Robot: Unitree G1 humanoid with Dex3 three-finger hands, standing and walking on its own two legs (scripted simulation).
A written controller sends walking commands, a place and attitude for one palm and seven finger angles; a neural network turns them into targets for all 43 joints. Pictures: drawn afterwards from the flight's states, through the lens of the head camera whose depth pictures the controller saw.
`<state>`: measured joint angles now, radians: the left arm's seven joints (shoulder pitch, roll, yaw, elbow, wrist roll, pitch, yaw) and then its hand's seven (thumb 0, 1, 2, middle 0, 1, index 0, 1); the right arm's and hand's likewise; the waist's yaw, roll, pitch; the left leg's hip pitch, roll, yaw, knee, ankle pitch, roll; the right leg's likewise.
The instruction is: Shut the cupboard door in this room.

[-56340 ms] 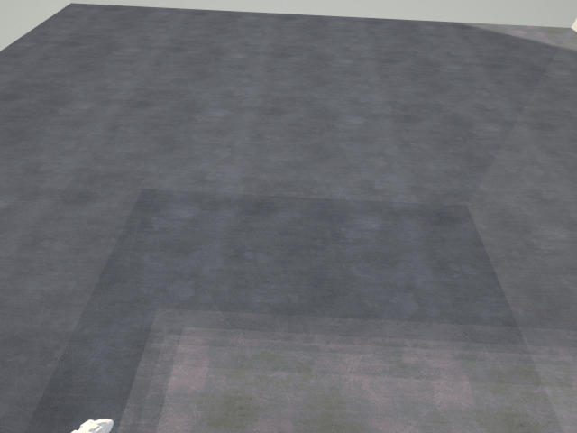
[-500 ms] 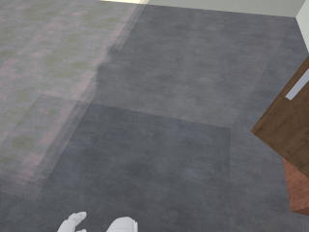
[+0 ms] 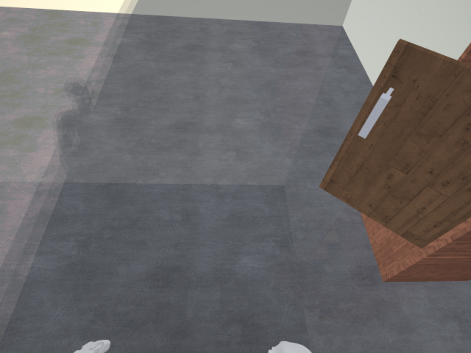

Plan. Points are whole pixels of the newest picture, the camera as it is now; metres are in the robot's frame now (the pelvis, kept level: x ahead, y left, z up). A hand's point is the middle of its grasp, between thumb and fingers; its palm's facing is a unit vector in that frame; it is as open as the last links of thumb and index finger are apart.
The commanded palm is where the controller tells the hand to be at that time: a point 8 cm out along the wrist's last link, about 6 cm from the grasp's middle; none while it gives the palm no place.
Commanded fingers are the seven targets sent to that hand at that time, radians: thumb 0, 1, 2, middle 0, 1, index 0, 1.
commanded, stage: turn to face it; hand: left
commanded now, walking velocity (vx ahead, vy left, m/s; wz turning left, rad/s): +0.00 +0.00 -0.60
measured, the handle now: (376, 113) +0.70 -0.32 -0.02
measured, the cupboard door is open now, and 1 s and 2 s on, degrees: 51 51 51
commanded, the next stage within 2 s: take the last steps up to it in 0.88 s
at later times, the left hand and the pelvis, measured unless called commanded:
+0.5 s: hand (157, 337) +0.16 +0.16 -0.18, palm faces -0.26 -0.94 -0.20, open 7.4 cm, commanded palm none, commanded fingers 0.00 0.90 0.90 -0.20 -0.30 -0.20 -0.30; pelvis +0.03 -0.01 -0.01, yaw -17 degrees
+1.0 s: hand (200, 301) +0.23 +0.08 -0.16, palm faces -0.50 -0.83 -0.25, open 7.4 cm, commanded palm none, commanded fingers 0.00 0.90 0.90 -0.20 -0.30 -0.20 -0.30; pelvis +0.04 -0.03 -0.01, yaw -30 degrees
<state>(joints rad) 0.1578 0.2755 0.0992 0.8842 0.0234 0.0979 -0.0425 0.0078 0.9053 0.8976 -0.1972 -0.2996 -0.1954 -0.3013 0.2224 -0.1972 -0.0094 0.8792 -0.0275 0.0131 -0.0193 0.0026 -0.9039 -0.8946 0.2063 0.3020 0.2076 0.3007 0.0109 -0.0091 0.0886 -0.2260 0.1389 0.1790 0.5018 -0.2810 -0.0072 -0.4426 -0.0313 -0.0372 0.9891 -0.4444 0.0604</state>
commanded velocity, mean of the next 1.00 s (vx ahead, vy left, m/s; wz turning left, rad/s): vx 0.01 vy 0.00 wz -0.44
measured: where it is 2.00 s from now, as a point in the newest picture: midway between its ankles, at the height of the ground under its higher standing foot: outside the picture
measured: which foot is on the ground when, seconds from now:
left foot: down 0.00-0.12, up 0.14-0.48, down 0.50-0.90, up 0.92-1.00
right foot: up 0.00-0.10, down 0.12-0.50, up 0.52-0.88, down 0.90-1.00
